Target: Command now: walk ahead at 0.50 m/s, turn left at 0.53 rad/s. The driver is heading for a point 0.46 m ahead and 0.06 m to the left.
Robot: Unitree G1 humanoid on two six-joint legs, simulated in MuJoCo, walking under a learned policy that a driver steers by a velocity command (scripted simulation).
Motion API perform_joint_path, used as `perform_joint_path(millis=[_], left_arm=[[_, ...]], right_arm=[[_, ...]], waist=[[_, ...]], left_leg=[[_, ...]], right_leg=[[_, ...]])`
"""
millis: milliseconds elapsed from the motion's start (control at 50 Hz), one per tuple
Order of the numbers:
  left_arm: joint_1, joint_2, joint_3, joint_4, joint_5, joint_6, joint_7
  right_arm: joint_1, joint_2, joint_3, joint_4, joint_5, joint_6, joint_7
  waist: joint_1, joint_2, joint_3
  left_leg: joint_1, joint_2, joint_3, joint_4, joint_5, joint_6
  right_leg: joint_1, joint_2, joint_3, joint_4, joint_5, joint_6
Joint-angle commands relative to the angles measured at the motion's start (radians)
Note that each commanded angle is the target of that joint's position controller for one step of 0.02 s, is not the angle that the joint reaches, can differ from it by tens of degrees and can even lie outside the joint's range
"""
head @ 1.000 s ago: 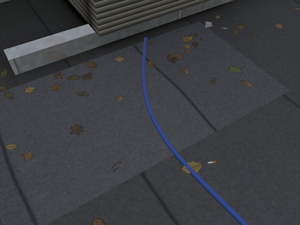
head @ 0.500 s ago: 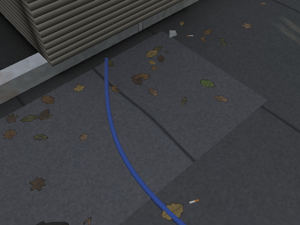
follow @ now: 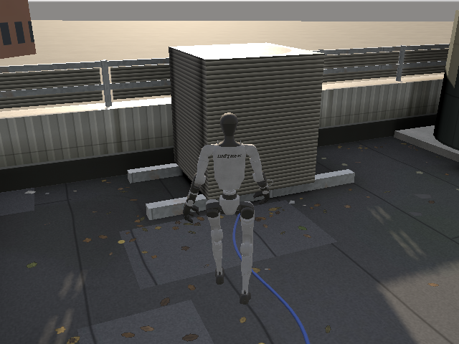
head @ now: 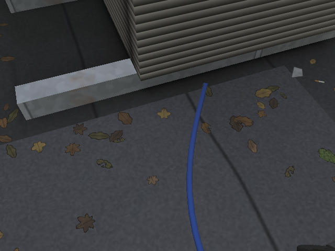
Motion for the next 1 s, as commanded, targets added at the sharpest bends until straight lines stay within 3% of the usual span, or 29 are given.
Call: perform_joint_path(millis=[20, 40, 60, 80, 120, 160, 220, 280, 320, 360, 400, 420, 440, 460, 480, 500, 520, 540, 580, 640, 720, 780, 800, 820, 840, 860, 880, 920, 1000], left_arm=[[-0.11, 0.142, 0.014, -0.163, -0.043, -0.093, -0.028], [-0.132, 0.131, 0.009, -0.172, -0.037, -0.105, -0.026], [-0.137, 0.134, 0.014, -0.163, -0.01, -0.106, -0.018], [-0.117, 0.143, 0.022, -0.16, 0.002, -0.095, -0.017], [-0.089, 0.126, 0.023, -0.161, 0.011, -0.07, -0.018], [-0.127, 0.096, 0.014, -0.177, 0.016, -0.055, -0.014], [-0.249, 0.061, -0.002, -0.207, 0.016, -0.055, -0.018], [-0.339, 0.068, -0.003, -0.232, -0.001, -0.063, -0.029], [-0.358, 0.094, 0.006, -0.243, -0.008, -0.07, -0.036], [-0.34, 0.121, 0.018, -0.242, -0.01, -0.079, -0.042], [-0.224, 0.146, 0.036, -0.212, -0.008, -0.089, -0.038], [-0.117, 0.183, 0.05, -0.199, 0.015, -0.095, -0.031], [-0.01, 0.267, 0.067, -0.191, 0.046, -0.092, -0.025], [0.031, 0.255, 0.07, -0.159, 0.025, -0.077, -0.036], [-0.024, 0.164, 0.044, -0.182, 0.007, -0.072, -0.037], [-0.074, 0.118, 0.028, -0.193, 0.01, -0.061, -0.036], [-0.119, 0.093, 0.016, -0.189, 0.015, -0.054, -0.039], [-0.147, 0.071, 0.006, -0.181, 0.016, -0.053, -0.041], [-0.169, 0.074, 0.004, -0.154, 0.022, -0.053, -0.045], [-0.201, 0.117, 0.014, -0.125, 0.013, -0.043, -0.036], [-0.174, 0.141, 0.017, -0.086, -0.005, -0.02, -0.031], [-0.185, 0.128, 0.005, -0.065, -0.017, -0.009, -0.033], [-0.155, 0.1, -0.006, -0.05, -0.014, -0.01, -0.034], [-0.128, 0.066, -0.02, -0.049, 0.013, -0.015, -0.036], [-0.02, 0.037, -0.028, -0.031, 0.025, -0.018, -0.039], [-0.048, 0.037, -0.035, -0.025, 0.023, -0.007, -0.033], [-0.101, 0.076, -0.027, -0.029, 0.019, 0.004, -0.03], [-0.118, 0.1, -0.022, -0.019, 0.016, 0.021, -0.022], [-0.111, 0.098, -0.024, 0.002, 0.01, 0.026, -0.018]], right_arm=[[0.318, -0.197, -0.064, -0.002, -0.011, -0.015, -0.021], [0.255, -0.173, -0.057, -0.01, -0.007, -0.02, -0.022], [0.189, -0.143, -0.049, -0.024, -0.007, -0.021, -0.024], [0.151, -0.121, -0.04, -0.042, -0.02, -0.023, -0.028], [0.131, -0.125, -0.041, -0.054, -0.018, -0.023, -0.034], [0.149, -0.153, -0.048, -0.047, -0.014, -0.024, -0.047], [0.186, -0.175, -0.056, -0.034, -0.006, -0.014, -0.062], [0.245, -0.179, -0.058, -0.014, -0.002, -0.004, -0.066], [0.268, -0.17, -0.056, -0.005, 0.004, 0.001, -0.068], [0.267, -0.166, -0.057, -0.005, 0.001, 0.006, -0.072], [0.243, -0.143, -0.051, -0.015, -0.003, 0.009, -0.071], [0.236, -0.093, -0.032, -0.027, -0.013, 0.007, -0.069], [0.331, -0.035, -0.014, -0.05, -0.011, 0.003, -0.074], [0.408, -0.064, -0.011, -0.055, 0.0, -0.003, -0.076], [0.373, -0.148, -0.031, -0.03, 0.003, 0.003, -0.077], [0.287, -0.169, -0.038, -0.039, -0.005, 0.013, -0.079], [0.236, -0.159, -0.038, -0.051, -0.016, 0.02, -0.081], [0.216, -0.146, -0.04, -0.058, -0.022, 0.029, -0.081], [0.241, -0.08, -0.024, -0.051, -0.017, 0.042, -0.079], [0.218, -0.042, -0.006, -0.055, -0.025, 0.047, -0.078], [0.141, -0.064, -0.007, -0.064, -0.024, 0.054, -0.07], [0.121, -0.071, -0.013, -0.065, -0.034, 0.055, -0.067], [0.107, -0.09, -0.016, -0.074, -0.043, 0.054, -0.07], [0.111, -0.139, -0.024, -0.088, -0.051, 0.054, -0.079], [0.073, -0.156, -0.023, -0.093, -0.05, 0.063, -0.086], [0.04, -0.083, -0.007, -0.091, -0.043, 0.065, -0.077], [0.015, -0.064, -0.004, -0.096, -0.04, 0.063, -0.067], [0.026, -0.079, -0.006, -0.089, -0.043, 0.055, -0.058], [0.045, -0.076, -0.007, -0.067, -0.038, 0.044, -0.06]], waist=[[-0.17, 0.094, -0.304], [-0.125, 0.015, -0.209], [-0.082, -0.019, -0.142], [-0.045, 0.004, -0.123], [-0.013, 0.013, -0.102], [-0.016, 0.016, -0.073], [-0.061, 0.045, -0.052], [-0.104, 0.068, -0.056], [-0.105, 0.078, -0.059], [-0.084, 0.1, -0.062], [-0.016, 0.117, -0.097], [0.037, 0.08, -0.191], [0.022, -0.121, -0.346], [-0.001, -0.355, -0.402], [0.011, -0.213, -0.29], [0.017, -0.119, -0.205], [0.001, -0.069, -0.147], [-0.023, -0.071, -0.118], [-0.054, -0.118, -0.112], [-0.065, -0.132, -0.164], [-0.031, -0.125, -0.179], [-0.051, -0.108, -0.142], [-0.05, -0.082, -0.131], [-0.029, 0.0, -0.17], [0.045, 0.136, -0.202], [0.022, 0.144, -0.208], [0.002, 0.108, -0.143], [-0.013, 0.075, -0.099], [-0.014, 0.046, -0.123]], left_leg=[[0.865, 0.343, -0.73, -0.328, -0.104, 0.276], [0.715, 0.3, -0.611, -0.332, -0.018, 0.241], [0.573, 0.262, -0.522, -0.347, 0.091, 0.218], [0.476, 0.238, -0.472, -0.368, 0.181, 0.214], [0.372, 0.214, -0.423, -0.402, 0.256, 0.217], [0.286, 0.186, -0.358, -0.417, 0.303, 0.209], [0.219, 0.116, -0.285, -0.403, 0.227, 0.148], [0.224, 0.119, -0.322, -0.379, 0.118, 0.116], [0.288, 0.143, -0.384, -0.326, 0.065, 0.104], [0.346, 0.171, -0.45, -0.264, 0.051, 0.09], [0.343, 0.143, -0.46, -0.162, 0.098, 0.057], [0.3, 0.085, -0.397, 0.033, 0.124, 0.016], [0.044, -0.044, -0.269, 0.366, -0.116, -0.063], [-0.16, -0.068, -0.229, 0.591, -0.48, -0.105], [-0.211, -0.019, -0.271, 0.686, -0.437, -0.121], [-0.199, 0.008, -0.237, 0.704, -0.379, -0.133], [-0.172, 0.031, -0.213, 0.66, -0.345, -0.14], [-0.133, 0.062, -0.205, 0.591, -0.325, -0.14], [-0.024, 0.07, -0.161, 0.443, -0.285, -0.148], [0.101, 0.077, -0.12, 0.217, -0.158, -0.16], [0.202, 0.066, -0.095, 0.027, -0.014, -0.148], [0.32, 0.05, -0.075, -0.175, 0.094, -0.103], [0.381, 0.081, -0.117, -0.248, 0.192, -0.079], [0.481, 0.189, -0.225, -0.229, 0.426, -0.043], [0.517, 0.266, -0.292, -0.187, 0.472, 0.038], [0.431, 0.234, -0.277, -0.198, 0.271, 0.046], [0.377, 0.168, -0.236, -0.195, 0.164, 0.006], [0.35, 0.13, -0.205, -0.175, 0.189, -0.028], [0.376, 0.123, -0.191, -0.131, 0.354, -0.029]], right_leg=[[-0.745, 0.03, 0.243, 0.512, 0.001, -0.031], [-0.718, -0.013, 0.235, 0.42, 0.086, -0.043], [-0.661, -0.041, 0.226, 0.33, 0.125, -0.034], [-0.586, -0.06, 0.232, 0.288, 0.155, -0.025], [-0.531, -0.065, 0.217, 0.208, 0.175, 0.007], [-0.52, -0.055, 0.19, 0.095, 0.243, 0.04], [-0.458, -0.011, 0.174, -0.155, 0.474, 0.057], [-0.386, 0.036, 0.177, -0.3, 0.598, 0.056], [-0.382, 0.04, 0.208, -0.357, 0.567, 0.041], [-0.359, 0.039, 0.223, -0.385, 0.489, 0.014], [-0.204, 0.04, 0.2, -0.439, 0.449, -0.03], [-0.02, -0.049, 0.26, -0.427, 0.478, -0.082], [0.321, -0.27, 0.566, -0.421, 0.549, -0.211], [0.41, -0.399, 0.902, -0.505, 0.506, -0.323], [0.311, -0.368, 0.819, -0.515, 0.503, -0.3], [0.192, -0.323, 0.642, -0.501, 0.612, -0.268], [0.077, -0.274, 0.521, -0.505, 0.757, -0.253], [-0.001, -0.237, 0.437, -0.514, 0.859, -0.24], [-0.098, -0.183, 0.332, -0.551, 0.956, -0.232], [-0.125, -0.173, 0.25, -0.567, 1.05, -0.249], [-0.106, -0.175, 0.229, -0.566, 0.895, -0.236], [-0.142, -0.151, 0.238, -0.524, 0.643, -0.19], [-0.171, -0.12, 0.234, -0.503, 0.536, -0.14], [-0.217, -0.066, 0.193, -0.434, 0.399, -0.082], [-0.257, 0.001, 0.138, -0.421, 0.166, -0.035], [-0.181, -0.005, 0.134, -0.449, 0.188, -0.01], [-0.183, 0.003, 0.124, -0.455, 0.228, -0.002], [-0.195, 0.002, 0.125, -0.447, 0.281, -0.007], [-0.151, -0.014, 0.134, -0.439, 0.383, -0.01]])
